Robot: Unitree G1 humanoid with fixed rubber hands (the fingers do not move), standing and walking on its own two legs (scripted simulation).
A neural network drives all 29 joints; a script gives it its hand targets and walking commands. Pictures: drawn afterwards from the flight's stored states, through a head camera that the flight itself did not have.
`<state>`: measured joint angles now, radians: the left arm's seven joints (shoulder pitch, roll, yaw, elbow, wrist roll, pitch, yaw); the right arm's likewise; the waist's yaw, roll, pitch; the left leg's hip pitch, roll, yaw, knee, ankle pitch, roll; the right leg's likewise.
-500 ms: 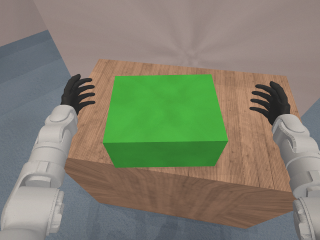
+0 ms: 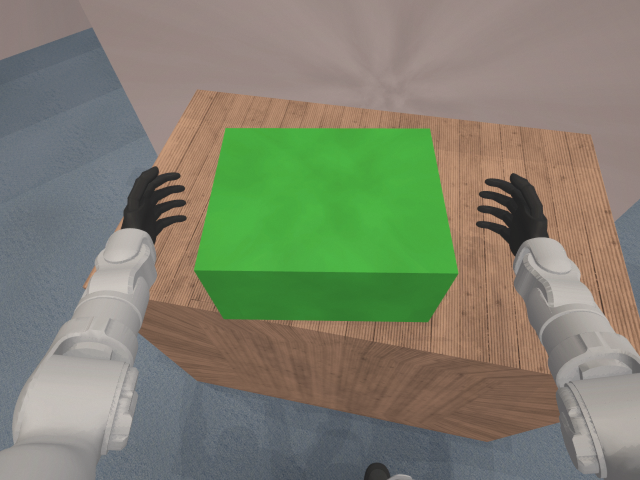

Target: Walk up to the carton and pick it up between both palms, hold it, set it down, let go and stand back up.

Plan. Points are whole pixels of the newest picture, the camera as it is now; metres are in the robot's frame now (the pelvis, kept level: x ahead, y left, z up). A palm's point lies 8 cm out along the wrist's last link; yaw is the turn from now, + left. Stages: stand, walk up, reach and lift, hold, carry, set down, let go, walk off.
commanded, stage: reach and lift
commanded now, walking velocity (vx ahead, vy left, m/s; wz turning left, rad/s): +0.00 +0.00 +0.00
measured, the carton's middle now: (326, 224) +0.46 +0.03 -0.02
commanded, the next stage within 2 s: none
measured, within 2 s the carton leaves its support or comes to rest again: neither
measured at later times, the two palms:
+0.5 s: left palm (186, 239) +0.42 +0.23 +0.00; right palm (521, 266) +0.40 -0.25 -0.03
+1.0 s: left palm (186, 240) +0.42 +0.23 +0.00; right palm (479, 244) +0.42 -0.19 -0.01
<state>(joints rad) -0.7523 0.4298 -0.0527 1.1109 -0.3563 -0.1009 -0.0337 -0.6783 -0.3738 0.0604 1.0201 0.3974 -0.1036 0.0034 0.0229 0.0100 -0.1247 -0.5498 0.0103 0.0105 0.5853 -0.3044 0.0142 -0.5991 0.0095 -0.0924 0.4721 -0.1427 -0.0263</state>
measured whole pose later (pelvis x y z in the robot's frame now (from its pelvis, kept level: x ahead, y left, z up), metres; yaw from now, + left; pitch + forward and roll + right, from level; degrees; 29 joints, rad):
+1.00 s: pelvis -0.03 -0.01 -0.05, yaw +2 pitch +25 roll -2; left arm -0.95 0.38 -0.15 1.35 -0.39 -0.31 -0.03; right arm -0.89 -0.24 0.06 1.25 0.37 -0.26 -0.07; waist -0.02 -0.01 -0.23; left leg -0.97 0.01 -0.04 0.95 -0.42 -0.01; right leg -1.01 -0.01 -0.14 0.85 -0.28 -0.05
